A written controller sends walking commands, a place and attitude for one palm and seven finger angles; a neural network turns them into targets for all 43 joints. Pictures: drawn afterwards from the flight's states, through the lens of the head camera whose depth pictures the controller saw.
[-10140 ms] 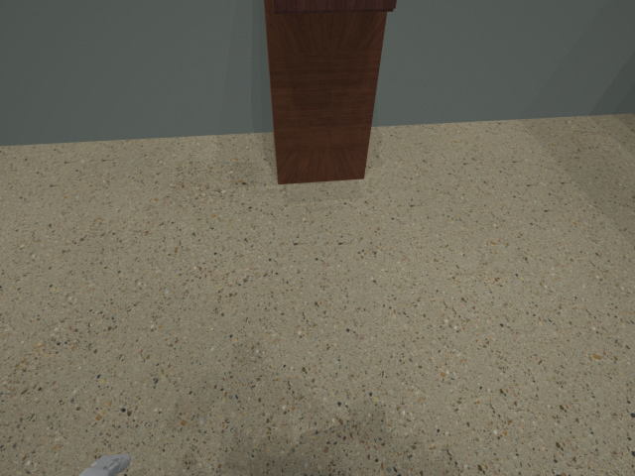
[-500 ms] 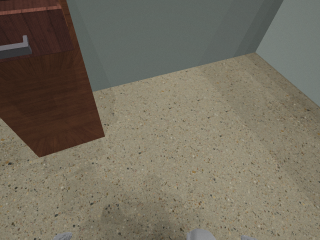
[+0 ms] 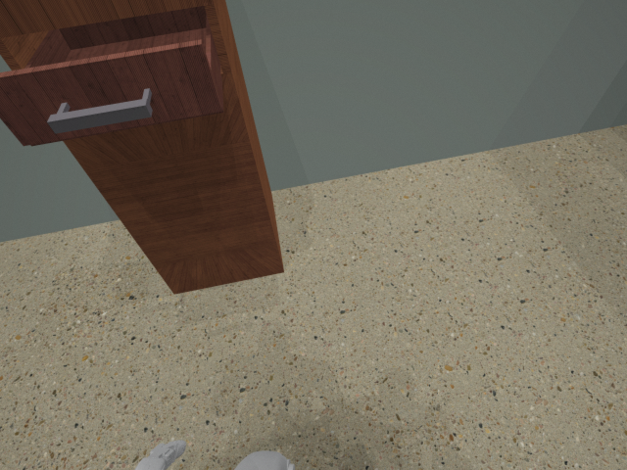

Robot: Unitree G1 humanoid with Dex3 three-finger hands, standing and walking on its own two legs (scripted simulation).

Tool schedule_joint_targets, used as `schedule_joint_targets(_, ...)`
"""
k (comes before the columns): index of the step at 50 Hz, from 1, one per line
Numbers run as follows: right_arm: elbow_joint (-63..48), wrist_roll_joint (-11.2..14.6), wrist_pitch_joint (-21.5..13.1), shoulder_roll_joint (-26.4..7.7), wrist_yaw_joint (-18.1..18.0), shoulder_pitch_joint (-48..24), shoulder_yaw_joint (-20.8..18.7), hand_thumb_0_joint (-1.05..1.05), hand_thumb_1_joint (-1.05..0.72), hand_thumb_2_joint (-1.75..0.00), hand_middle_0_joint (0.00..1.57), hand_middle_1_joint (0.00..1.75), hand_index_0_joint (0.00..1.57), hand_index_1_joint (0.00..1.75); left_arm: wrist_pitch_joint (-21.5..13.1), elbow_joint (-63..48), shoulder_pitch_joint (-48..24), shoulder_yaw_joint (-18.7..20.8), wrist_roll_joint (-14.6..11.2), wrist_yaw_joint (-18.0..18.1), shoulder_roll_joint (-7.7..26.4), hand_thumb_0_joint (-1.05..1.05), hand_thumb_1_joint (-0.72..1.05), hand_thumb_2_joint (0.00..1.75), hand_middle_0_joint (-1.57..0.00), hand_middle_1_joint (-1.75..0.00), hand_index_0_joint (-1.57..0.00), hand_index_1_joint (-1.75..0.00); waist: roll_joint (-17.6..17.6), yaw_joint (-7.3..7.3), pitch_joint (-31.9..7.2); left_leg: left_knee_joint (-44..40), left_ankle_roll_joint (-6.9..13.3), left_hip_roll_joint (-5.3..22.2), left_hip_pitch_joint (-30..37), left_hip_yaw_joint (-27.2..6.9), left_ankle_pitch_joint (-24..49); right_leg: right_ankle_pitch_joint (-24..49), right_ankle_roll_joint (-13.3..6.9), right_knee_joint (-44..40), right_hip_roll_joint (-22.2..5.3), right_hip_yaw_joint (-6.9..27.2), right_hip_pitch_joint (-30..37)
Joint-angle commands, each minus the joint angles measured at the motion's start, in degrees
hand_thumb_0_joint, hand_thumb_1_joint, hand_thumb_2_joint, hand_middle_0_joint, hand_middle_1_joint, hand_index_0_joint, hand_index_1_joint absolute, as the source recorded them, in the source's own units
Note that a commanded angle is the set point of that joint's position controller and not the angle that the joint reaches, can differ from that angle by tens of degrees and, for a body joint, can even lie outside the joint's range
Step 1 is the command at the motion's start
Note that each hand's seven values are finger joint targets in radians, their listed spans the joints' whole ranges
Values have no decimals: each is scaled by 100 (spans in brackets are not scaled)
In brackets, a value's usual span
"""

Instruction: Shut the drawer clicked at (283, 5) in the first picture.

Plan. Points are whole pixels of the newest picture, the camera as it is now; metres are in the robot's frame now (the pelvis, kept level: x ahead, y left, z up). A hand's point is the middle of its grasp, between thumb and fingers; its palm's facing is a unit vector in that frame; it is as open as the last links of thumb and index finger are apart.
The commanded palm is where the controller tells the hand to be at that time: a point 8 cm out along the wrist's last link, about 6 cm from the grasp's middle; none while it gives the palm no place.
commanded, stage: turn to face it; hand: left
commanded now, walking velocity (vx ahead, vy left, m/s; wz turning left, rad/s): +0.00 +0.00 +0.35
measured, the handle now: (103, 108) +0.67 +0.37 +0.13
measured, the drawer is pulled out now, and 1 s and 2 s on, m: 0.17 0.17 0.17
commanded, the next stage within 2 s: take the last steps up to it in 0.20 s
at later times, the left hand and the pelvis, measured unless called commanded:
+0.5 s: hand out of the picture -0.04 +0.27 -0.18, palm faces +0.24 -0.95 -0.20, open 7.4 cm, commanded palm none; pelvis +0.00 +0.07 +0.01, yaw +10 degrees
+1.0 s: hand (192, 450) +0.18 +0.21 -0.16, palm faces +0.19 -0.96 -0.22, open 7.4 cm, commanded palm none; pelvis +0.12 +0.01 -0.01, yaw +11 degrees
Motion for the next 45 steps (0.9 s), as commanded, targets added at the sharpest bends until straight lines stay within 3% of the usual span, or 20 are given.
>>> schedule_joint_targets(1,-388,24,-92,-246,42,-288,-31,0,-90,-90,20,30,20,30,-150,-257,308,328,39,52,1118,0,90,90,-20,-30,-20,-30,-1524,338,-153,-195,-88,229,-339,136,44,1903,-496,-1050,-1344,683,359)
schedule_joint_targets(5,-452,62,-123,-112,26,-708,67,0,-90,-90,20,30,20,30,-132,-54,703,377,94,44,1315,0,90,90,-20,-30,-20,-30,-1450,507,-252,-1295,-62,218,8,408,-309,2652,-631,-829,-1474,532,627)
schedule_joint_targets(9,-476,118,-217,-31,-3,-872,158,0,-90,-90,20,30,20,30,-104,127,901,429,131,34,1429,0,90,90,-20,-30,-20,-30,-1691,616,-445,-2403,73,115,632,674,-461,3290,-675,-501,-1540,493,712)
schedule_joint_targets(10,-428,122,-245,-29,-18,-757,171,0,-90,-90,20,30,20,30,-98,161,856,436,125,36,1457,0,90,90,-20,-30,-20,-30,-1742,537,-546,-2789,104,91,820,721,-311,3388,-626,-357,-1528,443,762)
schedule_joint_targets(12,-320,114,-313,-116,-36,-445,176,0,-90,-90,20,30,20,30,-69,221,731,434,65,27,1428,0,90,90,-20,-30,-20,-30,-1560,320,-677,-3993,171,72,1641,790,732,3083,-285,129,-1333,139,503)
schedule_joint_targets(13,-239,105,-379,-366,-29,-184,128,0,-90,-90,20,30,20,30,-39,226,710,403,12,22,1282,0,90,90,-20,-30,-20,-30,-867,161,-889,-4631,251,398,2462,501,1667,2371,-27,810,-1159,-75,1)
schedule_joint_targets(14,-254,50,-442,-942,-57,-35,6,0,-90,-90,20,30,20,30,0,86,879,337,-37,1,907,0,90,90,-20,-30,-20,-30,832,99,-1076,-4686,810,1792,3378,-1210,3652,-234,400,1876,-464,-359,-1442)
schedule_joint_targets(15,-179,77,-387,-1215,-115,169,-27,0,-90,-90,20,30,20,30,49,5,659,208,-13,30,734,0,90,90,-20,-30,-20,-30,1252,-10,-1018,-4663,1417,2445,3047,-1618,5319,-2186,484,2556,-229,116,-1675)
schedule_joint_targets(16,-148,32,-371,-1067,-153,70,38,0,-90,-90,20,30,20,30,94,75,566,236,-1,39,843,0,90,90,-20,-30,-20,-30,787,36,-842,-4644,1580,2381,2689,-1187,4682,-2030,400,2986,-307,394,-1488)
schedule_joint_targets(17,-105,16,-436,-818,-218,-82,119,0,-90,-90,20,30,20,30,119,223,476,244,23,38,780,0,90,90,-20,-30,-20,-30,1163,75,-727,-4851,1391,1967,2498,-1119,4081,-1700,421,3074,-293,584,-1577)
schedule_joint_targets(19,-143,26,-472,-607,-245,-252,187,0,-90,-90,20,30,20,30,73,402,500,270,67,-71,863,0,90,90,-20,-30,-20,-30,843,155,-391,-5032,1264,1674,2541,-978,2949,-1039,394,3599,-225,541,-1970)
schedule_joint_targets(21,-92,55,-568,-476,-241,-148,227,0,-90,-90,20,30,20,30,15,570,662,240,83,-143,779,0,90,90,-20,-30,-20,-30,461,230,-279,-5238,1224,1487,2630,-801,2471,-547,416,3730,-180,485,-2092)
schedule_joint_targets(23,-4,84,-638,-397,-237,57,231,0,-90,-90,20,30,20,30,-28,662,702,217,95,-180,759,0,90,90,-20,-30,-20,-30,381,224,-190,-5431,1199,1375,2641,-693,2067,-260,428,3673,-187,450,-2146)
schedule_joint_targets(28,222,71,-744,-144,-254,616,202,0,-90,-90,20,30,20,30,-59,657,516,220,106,-183,675,0,90,90,-20,-30,-20,-30,355,185,191,-5795,1338,1453,2635,-873,1407,87,452,3391,-239,504,-2498)
schedule_joint_targets(34,436,25,-816,-151,-293,1002,199,0,-90,-90,20,30,20,30,-100,400,-157,208,73,-245,511,0,90,90,-20,-30,-20,-30,278,65,415,-5900,1591,1738,2753,-1060,1415,52,402,2389,-369,538,-2664)
schedule_joint_targets(39,638,-17,-806,-211,-282,1095,188,0,-90,-90,20,30,20,30,-172,293,-452,202,40,-285,340,0,90,90,-20,-30,-20,-30,287,71,450,-5724,1513,1693,2378,-857,1469,-45,275,1290,-218,323,-1904)
schedule_joint_targets(41,717,-26,-798,-188,-281,1084,190,0,-90,-90,20,30,20,30,-214,327,-327,229,29,-281,308,0,90,90,-20,-30,-20,-30,303,160,440,-5506,1416,1637,2128,-740,1658,43,202,872,-101,224,-1365)
schedule_joint_targets(43,793,-12,-780,-175,-272,1069,199,0,-90,-90,20,30,20,30,-264,535,227,278,37,-274,372,0,90,90,-20,-30,-20,-30,-21,401,176,-4911,1200,1366,1739,-463,1600,465,148,251,125,9,-250)
schedule_joint_targets(44,844,11,-789,-90,-261,1126,218,0,-90,-90,20,30,20,30,-320,740,831,308,57,-254,520,0,90,90,-20,-30,-20,-30,-309,639,-96,-4149,1031,1048,1538,-181,1678,561,97,-130,150,58,556)
schedule_joint_targets(45,823,68,-826,102,-217,1216,253,0,-90,-90,20,30,20,30,-405,962,1539,385,87,-206,905,0,90,90,-20,-30,-20,-30,-943,905,-558,-2899,794,713,734,198,1202,146,-167,-452,-635,938,1785)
